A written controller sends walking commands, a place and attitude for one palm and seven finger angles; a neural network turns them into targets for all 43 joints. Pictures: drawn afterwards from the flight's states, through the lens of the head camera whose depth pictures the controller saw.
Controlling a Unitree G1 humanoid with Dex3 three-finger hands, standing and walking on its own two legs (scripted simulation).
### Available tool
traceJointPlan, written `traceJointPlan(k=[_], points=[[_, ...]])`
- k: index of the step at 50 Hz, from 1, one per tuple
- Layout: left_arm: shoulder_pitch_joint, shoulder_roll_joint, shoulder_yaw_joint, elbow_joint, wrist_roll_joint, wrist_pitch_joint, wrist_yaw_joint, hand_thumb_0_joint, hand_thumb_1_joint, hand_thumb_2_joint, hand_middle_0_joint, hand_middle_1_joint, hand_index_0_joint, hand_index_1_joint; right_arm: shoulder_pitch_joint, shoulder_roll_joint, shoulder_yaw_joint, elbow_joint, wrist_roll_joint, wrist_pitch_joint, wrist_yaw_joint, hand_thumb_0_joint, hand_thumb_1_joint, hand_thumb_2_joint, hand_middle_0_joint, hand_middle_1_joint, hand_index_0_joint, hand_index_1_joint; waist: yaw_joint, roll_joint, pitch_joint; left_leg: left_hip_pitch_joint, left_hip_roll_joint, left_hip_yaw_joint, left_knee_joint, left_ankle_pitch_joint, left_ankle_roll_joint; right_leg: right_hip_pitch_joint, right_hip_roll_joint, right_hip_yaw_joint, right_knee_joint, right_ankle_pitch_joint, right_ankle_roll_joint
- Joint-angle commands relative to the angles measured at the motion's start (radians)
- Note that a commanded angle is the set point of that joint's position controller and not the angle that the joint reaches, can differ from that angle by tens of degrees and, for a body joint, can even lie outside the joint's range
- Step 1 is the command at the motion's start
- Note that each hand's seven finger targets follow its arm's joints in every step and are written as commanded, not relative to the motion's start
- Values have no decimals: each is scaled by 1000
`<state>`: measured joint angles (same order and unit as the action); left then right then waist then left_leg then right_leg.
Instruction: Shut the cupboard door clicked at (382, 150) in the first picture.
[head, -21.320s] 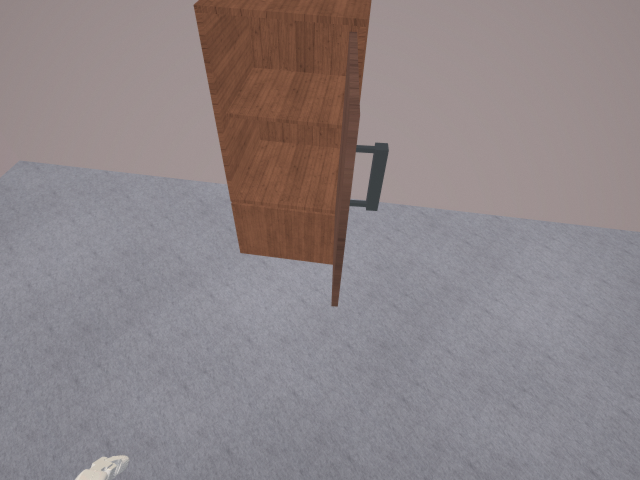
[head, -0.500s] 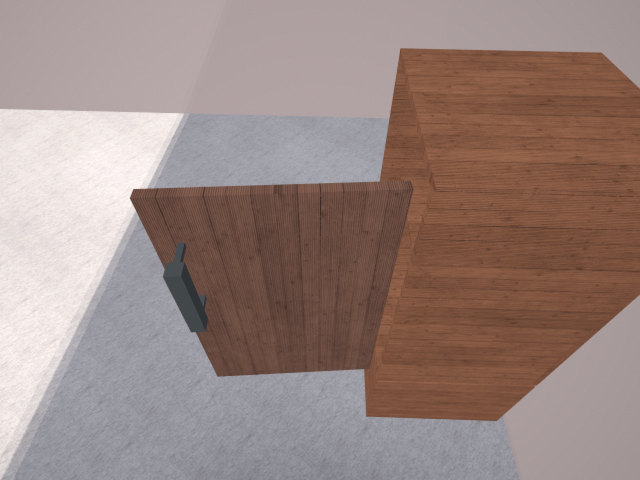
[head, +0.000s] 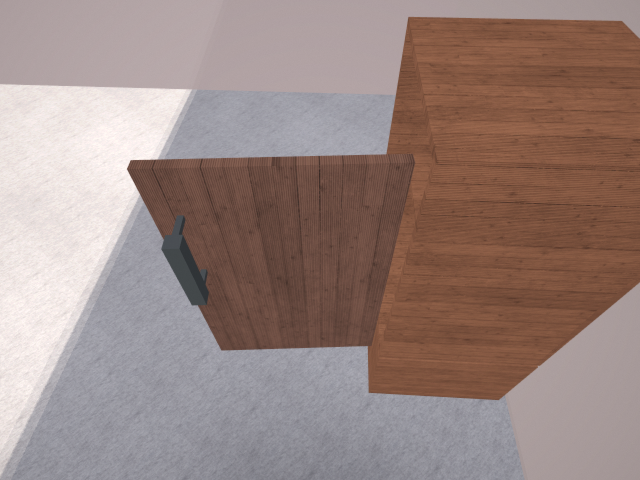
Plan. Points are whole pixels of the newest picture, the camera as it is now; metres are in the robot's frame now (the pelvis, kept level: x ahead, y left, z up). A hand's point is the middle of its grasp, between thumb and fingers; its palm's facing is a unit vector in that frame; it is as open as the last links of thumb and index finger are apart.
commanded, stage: come to a stop and stand still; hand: left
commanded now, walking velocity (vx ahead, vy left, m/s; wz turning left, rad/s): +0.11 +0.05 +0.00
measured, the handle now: (190, 261) +0.43 +0.23 -0.03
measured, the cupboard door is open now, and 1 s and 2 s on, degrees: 95 95 95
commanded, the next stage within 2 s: look again from close up in 0.86 s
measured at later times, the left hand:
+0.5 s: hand out of the picture +0.01 +0.18 -0.17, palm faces +0.03 -0.98 -0.19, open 7.4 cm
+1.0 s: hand out of the picture +0.04 +0.19 -0.17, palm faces +0.02 -0.98 -0.20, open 7.4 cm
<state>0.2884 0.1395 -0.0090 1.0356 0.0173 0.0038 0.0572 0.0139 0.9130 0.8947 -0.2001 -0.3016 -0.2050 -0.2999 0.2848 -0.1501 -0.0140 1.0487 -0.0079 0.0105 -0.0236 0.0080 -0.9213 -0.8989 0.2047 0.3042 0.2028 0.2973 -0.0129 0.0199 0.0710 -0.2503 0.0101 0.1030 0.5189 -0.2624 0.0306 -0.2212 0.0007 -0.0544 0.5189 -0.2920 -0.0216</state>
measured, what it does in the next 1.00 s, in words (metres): stands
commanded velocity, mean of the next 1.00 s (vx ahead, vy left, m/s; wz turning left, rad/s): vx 0.03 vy -0.01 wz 0.00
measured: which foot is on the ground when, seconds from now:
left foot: down 0.00-1.00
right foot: down 0.00-1.00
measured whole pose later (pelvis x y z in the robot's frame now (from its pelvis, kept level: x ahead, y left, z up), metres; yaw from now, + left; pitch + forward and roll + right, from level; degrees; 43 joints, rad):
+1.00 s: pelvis +0.04 +0.01 +0.01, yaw +1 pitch -1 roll +0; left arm 0.26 0.16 -0.02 1.10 0.01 -0.01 0.04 0.01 0.91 0.89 -0.20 -0.30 -0.20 -0.30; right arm 0.24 -0.16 0.01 1.14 -0.02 -0.02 -0.03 0.00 -0.92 -0.90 0.20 0.30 0.20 0.30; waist 0.01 -0.01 0.04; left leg -0.12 -0.03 0.10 0.42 -0.28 0.05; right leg -0.10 -0.01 -0.02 0.44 -0.32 -0.01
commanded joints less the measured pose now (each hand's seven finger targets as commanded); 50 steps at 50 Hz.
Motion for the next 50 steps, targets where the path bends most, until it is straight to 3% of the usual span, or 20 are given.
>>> traceJointPlan(k=[1, 2, 4, 6, 8, 12, 14, 17, 21, 24, 26, 35, 50], points=[[30, 166, 35, -85, -1, -42, 5, 0, 900, 900, -200, -300, -200, -300, 41, -53, -16, -92, -7, -8, 13, 0, -900, -900, 200, 300, 200, 300, -17, -113, -134, 8, 17, -61, 61, -66, -16, -3, -241, 222, -124, 182, -107], [10, 159, 33, -87, 0, -40, 3, 0, 900, 900, -200, -300, -200, -300, 48, -55, -15, -87, -8, -10, 15, 0, -900, -900, 200, 300, 200, 300, -26, -105, -102, 33, 21, -66, 30, -55, -13, -55, -220, 201, -132, 70, -99], [-10, 143, 27, -89, 2, -33, -5, 0, 900, 900, -200, -300, -200, -300, 53, -64, -12, -78, -15, -12, 19, 0, -900, -900, 200, 300, 200, 300, -25, -27, -28, 56, 42, -97, -20, -47, -4, -150, -157, 151, -143, -145, -68], [-4, 137, 27, -88, 8, -20, -12, 0, 900, 900, -200, -300, -200, -300, 46, -101, -14, -83, -24, -8, 22, 0, -900, -900, 200, 300, 200, 300, -14, -13, 84, -63, 62, -153, -90, -229, 19, -176, -94, 121, -127, -336, -47], [24, 135, 29, -84, 12, -12, -17, 0, 900, 900, -200, -300, -200, -300, 38, -129, -17, -91, -28, -6, 24, 0, -900, -900, 200, 300, 200, 300, -1, -25, 119, -133, 68, -178, -142, -338, 31, -163, -65, 100, -98, -375, -40], [52, 107, 26, -80, 12, -15, -28, 0, 900, 900, -200, -300, -200, -300, 35, -155, -15, -94, -25, -19, 18, 0, -900, -900, 200, 300, 200, 300, 12, 34, 94, -143, 131, -281, -254, -380, 65, -101, -15, 39, 18, -203, -25], [61, 93, 21, -71, 11, -20, -32, 0, 900, 900, -200, -300, -200, -300, 22, -149, -12, -87, -20, -30, 10, 0, -900, -900, 200, 300, 200, 300, 24, 53, 59, -110, 150, -298, -262, -288, 77, -69, -14, 34, 26, -104, -22], [68, 98, 16, -55, 4, -32, -31, 0, 900, 900, -200, -300, -200, -300, 10, -134, 0, -80, -13, -45, 6, 0, -900, -900, 200, 300, 200, 300, 32, 28, 8, -61, 123, -237, -200, -85, 62, -12, -46, 87, -44, -12, -30], [72, 116, 13, -25, -3, -43, -23, 0, 900, 900, -200, -300, -200, -300, 32, -113, 8, -46, -7, -53, 2, 0, -900, -900, 200, 300, 200, 300, 15, -91, -45, 28, 73, -137, -89, 157, 29, 21, -101, 145, -81, 198, -36], [69, 117, 9, -9, -5, -45, -19, 0, 900, 900, -200, -300, -200, -300, 44, -103, 12, -14, -4, -54, -2, 0, -900, -900, 200, 300, 200, 300, 7, -82, -61, 77, 77, -128, -87, 236, 23, 32, -105, 136, -77, 299, -33], [72, 117, 8, 4, -7, -42, -17, 0, 900, 900, -200, -300, -200, -300, 40, -107, 15, 2, -3, -53, -4, 0, -900, -900, 200, 300, 200, 300, 8, -38, -63, 94, 82, -128, -91, 267, 20, 37, -104, 131, -74, 299, -29], [77, 108, 6, 41, -7, -34, -11, 0, 900, 900, -200, -300, -200, -300, 31, -99, 16, 49, -2, -50, -16, 0, -900, -900, 200, 300, 200, 300, 14, -5, -44, 133, 93, -128, -104, 380, 18, 66, -104, 115, -90, 355, -22], [57, 112, 7, 48, -6, -27, -12, 0, 900, 900, -200, -300, -200, -300, 14, -105, 16, 67, -4, -44, -15, 0, -900, -900, 200, 300, 200, 300, 19, -37, -9, 140, 95, -135, -168, 300, 16, 70, -109, 121, -141, 288, -17]])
